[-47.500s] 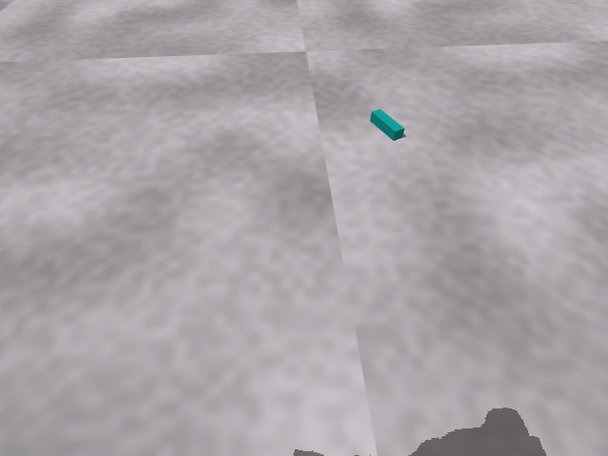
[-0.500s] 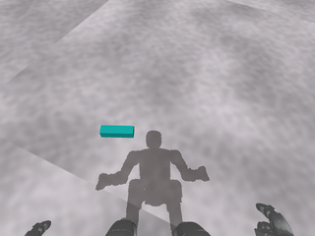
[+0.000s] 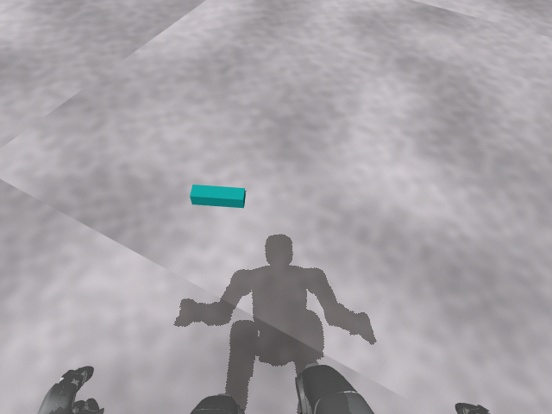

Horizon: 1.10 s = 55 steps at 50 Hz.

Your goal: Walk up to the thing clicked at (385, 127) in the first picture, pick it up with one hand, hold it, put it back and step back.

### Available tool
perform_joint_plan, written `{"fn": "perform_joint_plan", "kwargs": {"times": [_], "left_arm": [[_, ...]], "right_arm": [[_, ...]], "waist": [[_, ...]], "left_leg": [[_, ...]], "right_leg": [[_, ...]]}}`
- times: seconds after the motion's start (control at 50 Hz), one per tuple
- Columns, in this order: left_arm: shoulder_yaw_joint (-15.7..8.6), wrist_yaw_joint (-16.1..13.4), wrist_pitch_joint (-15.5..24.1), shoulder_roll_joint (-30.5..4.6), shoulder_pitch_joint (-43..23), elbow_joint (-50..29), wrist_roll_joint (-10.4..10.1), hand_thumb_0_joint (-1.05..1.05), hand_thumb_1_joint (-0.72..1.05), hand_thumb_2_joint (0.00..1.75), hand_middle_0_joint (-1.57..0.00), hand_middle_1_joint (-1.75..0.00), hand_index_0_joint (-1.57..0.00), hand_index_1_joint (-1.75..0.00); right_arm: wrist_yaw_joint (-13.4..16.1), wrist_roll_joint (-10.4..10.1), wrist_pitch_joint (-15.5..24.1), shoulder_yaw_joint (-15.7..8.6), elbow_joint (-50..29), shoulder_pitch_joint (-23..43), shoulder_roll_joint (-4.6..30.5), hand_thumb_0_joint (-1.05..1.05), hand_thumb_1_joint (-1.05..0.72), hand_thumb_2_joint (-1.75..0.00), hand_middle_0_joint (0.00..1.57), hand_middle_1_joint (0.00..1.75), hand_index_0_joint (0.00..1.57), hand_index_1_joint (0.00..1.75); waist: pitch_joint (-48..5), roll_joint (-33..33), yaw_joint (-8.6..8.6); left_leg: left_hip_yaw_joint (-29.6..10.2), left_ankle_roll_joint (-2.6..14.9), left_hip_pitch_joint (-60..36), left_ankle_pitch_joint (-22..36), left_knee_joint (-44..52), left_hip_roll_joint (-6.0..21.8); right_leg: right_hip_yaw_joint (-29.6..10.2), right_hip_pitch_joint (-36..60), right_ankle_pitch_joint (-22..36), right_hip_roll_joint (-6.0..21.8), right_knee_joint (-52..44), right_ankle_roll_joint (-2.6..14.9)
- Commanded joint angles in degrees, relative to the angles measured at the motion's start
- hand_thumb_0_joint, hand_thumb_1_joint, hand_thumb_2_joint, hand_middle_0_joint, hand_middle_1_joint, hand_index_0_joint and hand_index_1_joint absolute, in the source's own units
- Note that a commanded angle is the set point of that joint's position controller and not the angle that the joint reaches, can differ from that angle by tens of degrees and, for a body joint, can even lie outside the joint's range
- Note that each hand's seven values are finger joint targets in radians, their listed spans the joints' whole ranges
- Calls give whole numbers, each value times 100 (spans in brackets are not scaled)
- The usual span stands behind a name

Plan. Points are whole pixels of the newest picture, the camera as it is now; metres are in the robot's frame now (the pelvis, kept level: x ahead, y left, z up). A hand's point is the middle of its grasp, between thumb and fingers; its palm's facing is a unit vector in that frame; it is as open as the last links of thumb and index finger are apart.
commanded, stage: step back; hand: left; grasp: from above
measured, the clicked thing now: (218, 196) +0.97 +0.20 -0.73
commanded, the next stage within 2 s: stand in 1.36 s
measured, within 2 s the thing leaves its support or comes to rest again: neither
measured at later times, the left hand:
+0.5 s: hand out of the picture -0.08 +0.25 -0.14, palm faces +0.02 -0.91 -0.43, open 7.4 cm
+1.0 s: hand out of the picture -0.09 +0.24 -0.14, palm faces +0.06 -0.93 -0.37, open 7.4 cm
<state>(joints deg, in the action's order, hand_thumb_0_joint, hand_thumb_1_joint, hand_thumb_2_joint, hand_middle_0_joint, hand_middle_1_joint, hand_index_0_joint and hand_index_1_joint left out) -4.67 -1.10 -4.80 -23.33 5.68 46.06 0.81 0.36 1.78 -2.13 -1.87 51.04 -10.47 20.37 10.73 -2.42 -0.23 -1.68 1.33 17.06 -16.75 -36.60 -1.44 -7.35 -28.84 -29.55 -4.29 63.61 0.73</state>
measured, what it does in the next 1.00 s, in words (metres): walks backwards: right foot, then left foot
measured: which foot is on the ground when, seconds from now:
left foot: down 0.00-0.24, up 0.26-0.48, down 0.50-0.76, up 0.78-0.98, down 1.00-1.00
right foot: up 0.00-0.20, down 0.22-1.00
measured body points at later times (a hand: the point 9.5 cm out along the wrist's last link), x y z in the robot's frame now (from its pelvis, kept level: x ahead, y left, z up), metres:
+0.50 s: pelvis -0.14 -0.03 +0.00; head -0.12 -0.04 +0.45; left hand -0.08 +0.30 -0.11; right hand -0.08 -0.35 -0.13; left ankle -0.13 +0.10 -0.72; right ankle -0.14 -0.15 -0.72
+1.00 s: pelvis -0.13 -0.03 +0.01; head -0.11 -0.03 +0.46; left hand -0.09 +0.29 -0.11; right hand -0.04 -0.35 -0.12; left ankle -0.09 +0.10 -0.72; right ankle -0.15 -0.15 -0.72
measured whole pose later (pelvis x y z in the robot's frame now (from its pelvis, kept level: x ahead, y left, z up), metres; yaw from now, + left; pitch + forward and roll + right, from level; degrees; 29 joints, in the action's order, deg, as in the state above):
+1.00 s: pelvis -0.13 -0.03 +0.01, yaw +2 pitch -3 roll +0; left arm -3.0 0.7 1.8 -20.4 12.1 57.0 1.7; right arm -0.7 1.5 0.4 -3.7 57.9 -10.7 22.8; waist 4.4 1.0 1.7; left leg -0.9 0.0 17.1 -18.1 -33.5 0.6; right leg 3.7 -10.7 -19.5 2.3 32.8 0.0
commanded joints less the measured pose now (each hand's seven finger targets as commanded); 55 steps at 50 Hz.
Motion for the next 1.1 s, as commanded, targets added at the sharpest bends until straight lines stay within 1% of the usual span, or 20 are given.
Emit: {"fn": "perform_joint_plan", "kwargs": {"times": [0.0,0.12,0.18,0.2,0.22,0.24,0.3,0.4,0.46,0.48,0.52,0.56,0.7,0.74,0.76,0.94,0.98,1.0,1.04,1.08], "left_arm": [[-309,-26,172,-1041,650,-197,-27,0,90,90,-20,-30,-20,-30],[-226,47,314,-890,537,-170,48,0,90,90,-20,-30,-20,-30],[-304,47,419,-1007,1241,343,131,0,90,90,-20,-30,-20,-30],[-440,47,454,-1429,1218,293,218,0,90,90,-20,-30,-20,-30],[-565,35,422,-2053,762,73,206,0,90,90,-20,-30,-20,-30],[-550,3,460,-2082,313,-81,186,0,90,90,-20,-30,-20,-30],[-357,-24,575,-1392,-93,-72,201,0,90,90,-20,-30,-20,-30],[-392,31,635,-1437,508,115,234,0,90,90,-20,-30,-20,-30],[-293,85,553,-1425,326,141,139,0,90,90,-20,-30,-20,-30],[-179,98,528,-1203,405,149,143,0,90,90,-20,-30,-20,-30],[-106,113,538,-901,146,228,-10,0,90,90,-20,-30,-20,-30],[-195,135,563,-1125,165,321,14,0,90,90,-20,-30,-20,-30],[-237,92,764,-962,928,869,114,0,90,90,-20,-30,-20,-30],[-396,52,793,-1721,978,844,175,0,90,90,-20,-30,-20,-30],[-408,51,812,-1768,568,657,174,0,90,90,-20,-30,-20,-30],[-170,60,826,-1286,210,641,36,0,90,90,-20,-30,-20,-30],[-45,60,751,-1084,279,622,-6,0,90,90,-20,-30,-20,-30],[20,73,733,-874,275,533,-38,0,90,90,-20,-30,-20,-30],[-4,45,645,-872,246,722,-104,0,90,90,-20,-30,-20,-30],[57,42,677,-831,295,856,-51,0,90,90,-20,-30,-20,-30]], "right_arm": [[176,40,213,-428,-690,649,1583,0,-90,-90,20,30,20,30],[119,44,94,-493,-620,70,1706,0,-90,-90,20,30,20,30],[72,-40,-16,-415,-654,362,1558,0,-90,-90,20,30,20,30],[54,-51,5,-309,-754,276,1200,0,-90,-90,20,30,20,30],[150,-70,24,-343,-869,627,1144,0,-90,-90,20,30,20,30],[172,-81,8,-451,-786,660,1414,0,-90,-90,20,30,20,30],[128,-116,97,-380,-443,203,1318,0,-90,-90,20,30,20,30],[-15,15,235,-346,-359,371,1196,0,-90,-90,20,30,20,30],[-34,3,343,-389,-37,-35,1116,0,-90,-90,20,30,20,30],[-12,25,385,-449,86,-197,1195,0,-90,-90,20,30,20,30],[-14,56,430,-527,98,-122,1829,0,-90,-90,20,30,20,30],[-40,68,476,-498,6,112,1751,0,-90,-90,20,30,20,30],[-91,-45,318,-329,5,356,1197,0,-90,-90,20,30,20,30],[-26,-41,291,-293,-56,391,984,0,-90,-90,20,30,20,30],[7,2,300,-371,16,256,1230,0,-90,-90,20,30,20,30],[-79,-9,426,-347,329,0,930,0,-90,-90,20,30,20,30],[-36,9,449,-390,405,-23,1023,0,-90,-90,20,30,20,30],[5,37,485,-438,415,-192,1298,0,-90,-90,20,30,20,30],[-7,-58,489,-444,352,244,1642,0,-90,-90,20,30,20,30],[-5,-34,447,-365,329,593,1481,0,-90,-90,20,30,20,30]], "waist": [[-1143,983,292],[-1658,1422,-111],[-1645,1020,205],[-1359,-162,189],[-1135,-1092,451],[-686,-912,344],[-696,-355,-31],[-776,-805,419],[-831,-690,140],[-872,-416,35],[-911,1117,-60],[-467,697,42],[-1051,702,379],[-743,-644,492],[-378,-329,331],[-940,-581,58],[-1078,-286,-37],[-1418,357,-94],[-1425,921,33],[-1306,945,153]], "left_leg": [[-1198,1252,-153,2356,1181,1628],[-1171,1170,-1264,1923,935,1545],[-621,531,125,805,264,1061],[-296,142,1552,-507,-592,290],[-474,-158,1403,-1724,-1619,-213],[-988,-226,1039,-1638,-2491,71],[-689,-182,1116,-852,-2798,-277],[-139,-245,988,-1201,-598,83],[287,-120,-472,-667,1216,-50],[10,-8,-1124,-303,1575,-25],[-2729,868,-691,-2733,2280,1615],[-2656,1176,133,-2747,2493,1786],[-752,297,713,-673,966,791],[-323,-60,1602,-1535,-942,-137],[-585,-114,1450,-1461,-1391,165],[415,-110,-264,128,682,125],[102,36,-1018,1137,1109,269],[-790,284,-1342,1469,1306,991],[-1755,1056,-686,790,1614,1867],[-1316,834,-576,1114,1536,1636]], "right_leg": [[-111,405,-16,58,709,-103],[578,832,-29,314,-2213,-112],[475,2286,1193,398,-4177,185],[-1118,2627,514,1308,-4351,500],[-2406,1089,194,2748,-4807,1459],[-2677,81,-33,3061,-5007,1724],[-698,866,1846,1845,-4048,1076],[-776,1886,137,1759,-4155,1003],[-510,1276,275,1687,-3884,827],[-331,854,480,1528,-3525,632],[781,150,-115,540,-2206,66],[465,558,-135,679,-1395,87],[737,2824,1176,449,-4123,164],[-2131,2321,-1289,2408,-5240,1023],[-2428,1716,-1225,2833,-5251,1363],[184,1755,3521,1731,-3793,688],[409,1302,3503,1426,-3285,378],[564,1057,2943,1126,-2832,150],[845,1413,362,556,-2575,46],[739,1573,659,657,-3088,119]]}}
